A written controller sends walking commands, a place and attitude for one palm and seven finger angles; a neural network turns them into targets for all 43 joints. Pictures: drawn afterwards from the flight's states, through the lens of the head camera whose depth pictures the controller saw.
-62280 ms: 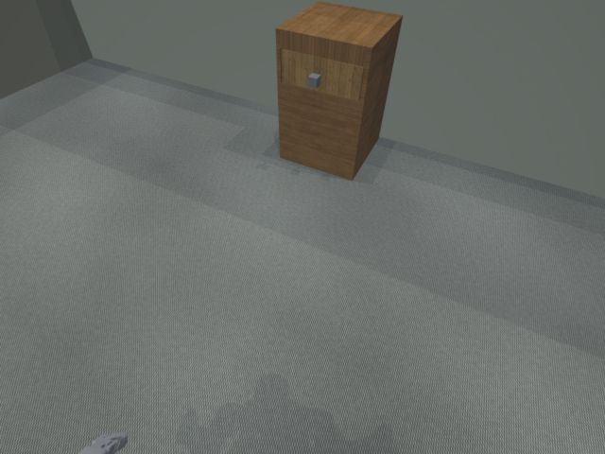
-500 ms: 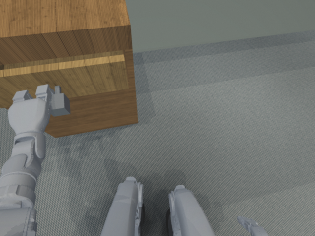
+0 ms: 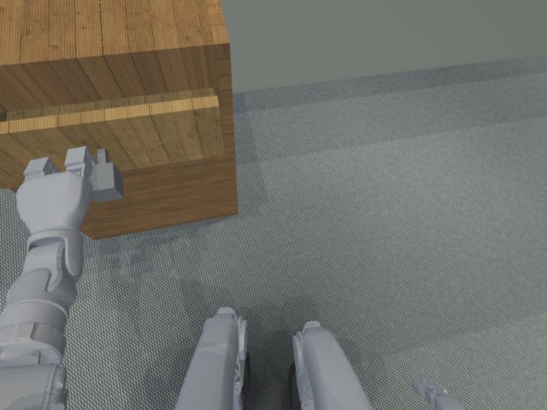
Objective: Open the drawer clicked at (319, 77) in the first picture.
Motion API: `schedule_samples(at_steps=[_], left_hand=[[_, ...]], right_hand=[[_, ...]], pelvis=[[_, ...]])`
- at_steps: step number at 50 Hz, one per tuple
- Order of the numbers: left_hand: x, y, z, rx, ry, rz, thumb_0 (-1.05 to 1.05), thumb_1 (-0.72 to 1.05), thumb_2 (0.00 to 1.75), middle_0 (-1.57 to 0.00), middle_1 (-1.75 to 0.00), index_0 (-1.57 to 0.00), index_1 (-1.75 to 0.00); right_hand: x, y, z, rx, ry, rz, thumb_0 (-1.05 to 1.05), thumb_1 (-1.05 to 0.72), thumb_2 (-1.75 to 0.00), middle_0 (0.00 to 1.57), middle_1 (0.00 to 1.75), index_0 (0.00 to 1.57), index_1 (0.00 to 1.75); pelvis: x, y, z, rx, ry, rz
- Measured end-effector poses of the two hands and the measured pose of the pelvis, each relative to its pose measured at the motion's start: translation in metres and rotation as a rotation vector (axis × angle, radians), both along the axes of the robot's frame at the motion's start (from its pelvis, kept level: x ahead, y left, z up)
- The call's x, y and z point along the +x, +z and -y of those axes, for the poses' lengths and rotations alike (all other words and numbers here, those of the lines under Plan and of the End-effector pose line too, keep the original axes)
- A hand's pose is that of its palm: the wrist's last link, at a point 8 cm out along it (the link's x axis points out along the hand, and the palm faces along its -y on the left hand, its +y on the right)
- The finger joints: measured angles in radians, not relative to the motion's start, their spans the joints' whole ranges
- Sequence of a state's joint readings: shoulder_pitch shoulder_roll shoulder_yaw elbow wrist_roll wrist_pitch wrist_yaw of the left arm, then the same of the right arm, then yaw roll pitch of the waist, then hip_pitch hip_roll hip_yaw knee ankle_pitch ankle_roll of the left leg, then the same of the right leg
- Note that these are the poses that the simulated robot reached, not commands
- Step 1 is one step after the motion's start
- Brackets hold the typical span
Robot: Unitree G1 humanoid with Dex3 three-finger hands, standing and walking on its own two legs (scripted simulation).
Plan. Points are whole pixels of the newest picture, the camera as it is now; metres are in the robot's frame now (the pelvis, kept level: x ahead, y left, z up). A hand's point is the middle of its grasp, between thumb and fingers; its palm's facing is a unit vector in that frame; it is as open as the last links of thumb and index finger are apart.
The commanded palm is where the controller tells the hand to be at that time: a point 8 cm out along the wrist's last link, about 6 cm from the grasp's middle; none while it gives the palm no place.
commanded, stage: open the thumb to release the handle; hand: left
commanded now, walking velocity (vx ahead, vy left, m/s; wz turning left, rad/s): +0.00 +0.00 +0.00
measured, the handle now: (103, 171) +0.45 +0.30 -0.07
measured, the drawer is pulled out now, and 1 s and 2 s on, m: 0.03 0.03 0.03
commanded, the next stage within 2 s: lift the hand off the handle in 0.50 s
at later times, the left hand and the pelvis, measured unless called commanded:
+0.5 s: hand (65, 207) +0.39 +0.35 -0.09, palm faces +0.01 -0.02 -1.00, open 12.2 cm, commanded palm +0.39 +0.32 -0.03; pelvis -0.02 -0.02 -0.03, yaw +0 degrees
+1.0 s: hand (77, 201) +0.40 +0.34 -0.09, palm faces +0.01 -0.05 -1.00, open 13.8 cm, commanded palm +0.40 +0.30 -0.02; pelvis -0.02 -0.01 -0.02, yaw +0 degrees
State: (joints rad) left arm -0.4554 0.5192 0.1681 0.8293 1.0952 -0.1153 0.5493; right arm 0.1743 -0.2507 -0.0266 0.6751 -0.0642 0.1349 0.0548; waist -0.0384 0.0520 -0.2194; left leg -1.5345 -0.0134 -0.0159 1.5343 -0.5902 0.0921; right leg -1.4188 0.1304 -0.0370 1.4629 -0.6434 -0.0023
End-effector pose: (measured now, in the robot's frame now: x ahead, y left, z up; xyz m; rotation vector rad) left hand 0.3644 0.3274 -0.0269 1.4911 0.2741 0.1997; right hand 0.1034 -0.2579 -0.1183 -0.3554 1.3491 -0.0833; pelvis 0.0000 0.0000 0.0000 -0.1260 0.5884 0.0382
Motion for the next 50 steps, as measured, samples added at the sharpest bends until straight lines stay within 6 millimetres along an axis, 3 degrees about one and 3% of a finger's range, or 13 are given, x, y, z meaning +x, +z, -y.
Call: schedule_samples(at_steps=[6, 9, 17, 24, 28, 37, 50], left_hand=[[0.011, -0.002, -0.023, 0.059, -0.013, -0.004, 0.00, 0.82, 0.87, -0.41, -1.35, -0.32, -1.29], [0.010, -0.003, -0.025, 0.051, -0.024, 0.015, 0.00, 0.71, 0.82, -0.40, -1.34, -0.35, -1.30], [-0.008, -0.013, -0.016, 0.020, -0.005, -0.003, 0.00, 0.27, 0.63, -0.37, -1.29, -0.35, -1.28], [0.000, -0.006, -0.018, 0.053, -0.005, 0.042, 0.00, -0.18, 0.44, -0.34, -1.24, -0.34, -1.24], [0.005, -0.003, -0.019, 0.048, 0.020, 0.043, 0.00, -0.34, 0.37, -0.33, -1.22, -0.33, -1.22], [-0.002, -0.002, -0.008, 0.008, 0.023, -0.006, 0.00, -0.47, 0.31, -0.32, -1.21, -0.28, -1.21], [0.012, -0.005, -0.006, 0.026, -0.018, 0.048, 0.00, -0.49, 0.30, -0.33, -1.22, -0.32, -1.22]], right_hand=[[-0.009, -0.007, 0.008, -0.037, 0.028, -0.001, 0.01, -0.90, -0.90, 0.20, 0.30, 0.20, 0.30], [-0.017, -0.013, 0.013, -0.043, 0.024, -0.016, 0.01, -0.90, -0.90, 0.20, 0.30, 0.20, 0.30], [-0.033, -0.022, 0.015, -0.030, 0.018, -0.054, 0.01, -0.90, -0.90, 0.20, 0.30, 0.20, 0.30], [-0.037, -0.023, 0.020, -0.035, 0.022, -0.019, 0.01, -0.90, -0.90, 0.20, 0.30, 0.20, 0.30], [-0.038, -0.021, 0.022, -0.035, 0.016, -0.004, 0.01, -0.90, -0.90, 0.20, 0.30, 0.20, 0.30], [-0.037, -0.012, 0.019, -0.026, 0.008, -0.014, 0.01, -0.90, -0.90, 0.20, 0.30, 0.20, 0.30], [-0.025, -0.017, 0.014, -0.029, 0.018, -0.007, 0.01, -0.90, -0.90, 0.20, 0.30, 0.20, 0.30]], pelvis=[[-0.007, -0.012, 0.004, -0.009, 0.006, -0.009], [-0.011, -0.018, 0.005, -0.014, 0.009, -0.013], [-0.019, -0.022, 0.009, -0.003, 0.006, -0.012], [-0.024, -0.027, 0.016, -0.006, 0.012, -0.008], [-0.026, -0.027, 0.017, -0.007, 0.010, -0.006], [-0.021, -0.015, 0.014, 0.002, 0.005, -0.003], [-0.017, -0.020, 0.009, -0.012, 0.013, -0.014]])
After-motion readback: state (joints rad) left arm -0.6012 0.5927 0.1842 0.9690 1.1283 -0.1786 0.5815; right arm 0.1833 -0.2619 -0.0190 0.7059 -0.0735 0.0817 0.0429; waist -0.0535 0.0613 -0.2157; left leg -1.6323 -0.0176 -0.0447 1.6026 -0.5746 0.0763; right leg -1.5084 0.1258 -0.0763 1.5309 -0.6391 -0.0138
